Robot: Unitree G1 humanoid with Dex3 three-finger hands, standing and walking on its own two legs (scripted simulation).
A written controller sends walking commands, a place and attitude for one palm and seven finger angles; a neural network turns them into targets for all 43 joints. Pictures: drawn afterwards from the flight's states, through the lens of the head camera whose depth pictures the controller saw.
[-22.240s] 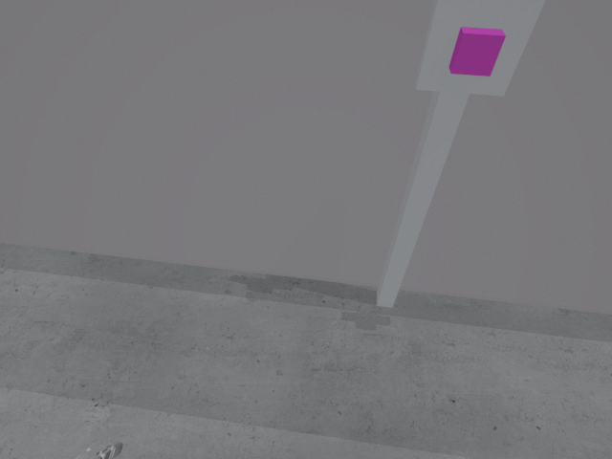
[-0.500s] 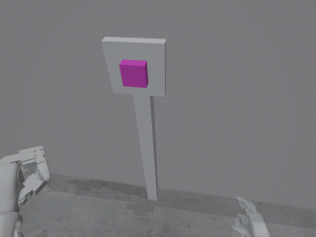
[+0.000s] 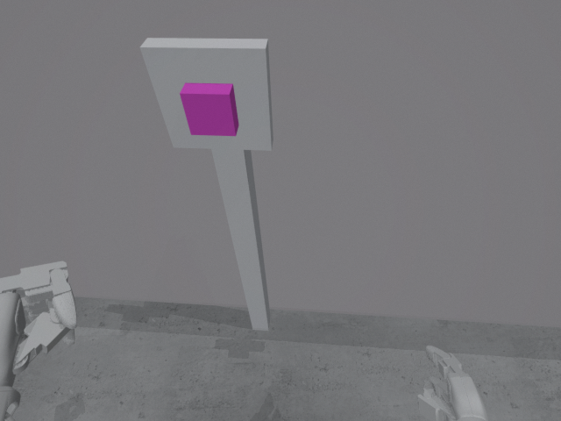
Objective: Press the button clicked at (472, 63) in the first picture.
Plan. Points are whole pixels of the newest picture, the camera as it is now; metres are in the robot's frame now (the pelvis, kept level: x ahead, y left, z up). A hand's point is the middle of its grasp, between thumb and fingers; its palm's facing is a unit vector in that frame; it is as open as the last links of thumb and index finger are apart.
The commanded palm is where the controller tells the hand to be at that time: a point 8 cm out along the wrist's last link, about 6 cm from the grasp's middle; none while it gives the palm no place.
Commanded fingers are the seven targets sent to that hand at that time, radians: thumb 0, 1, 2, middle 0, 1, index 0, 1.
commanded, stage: step back with the hand held close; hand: left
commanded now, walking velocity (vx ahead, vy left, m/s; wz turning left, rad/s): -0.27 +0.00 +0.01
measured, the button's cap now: (211, 108) +0.50 +0.14 +0.19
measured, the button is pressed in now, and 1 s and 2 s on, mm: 0 0 0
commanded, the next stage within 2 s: stop stepping back and stand still in 1.18 s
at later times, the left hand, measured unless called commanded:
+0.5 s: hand out of the picture +0.11 +0.26 +0.16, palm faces +0.37 -0.81 -0.46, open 3.1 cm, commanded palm +0.05 +0.30 +0.17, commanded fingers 0.00 0.90 0.90 -1.30 -1.50 -1.30 -1.50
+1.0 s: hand out of the picture +0.06 +0.26 +0.17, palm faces +0.37 -0.83 -0.42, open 3.1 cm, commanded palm +0.00 +0.31 +0.17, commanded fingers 0.00 0.90 0.90 -1.30 -1.50 -1.30 -1.50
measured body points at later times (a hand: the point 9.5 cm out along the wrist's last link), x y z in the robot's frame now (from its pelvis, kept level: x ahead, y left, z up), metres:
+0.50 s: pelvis -0.07 +0.02 -0.01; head -0.05 +0.03 +0.44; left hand +0.09 +0.30 +0.18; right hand +0.10 -0.22 -0.09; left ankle +0.02 +0.09 -0.74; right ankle -0.03 -0.11 -0.74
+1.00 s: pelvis -0.12 +0.02 -0.01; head -0.11 +0.04 +0.44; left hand +0.03 +0.30 +0.19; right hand +0.06 -0.21 -0.08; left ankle -0.06 +0.10 -0.74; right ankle -0.11 -0.11 -0.74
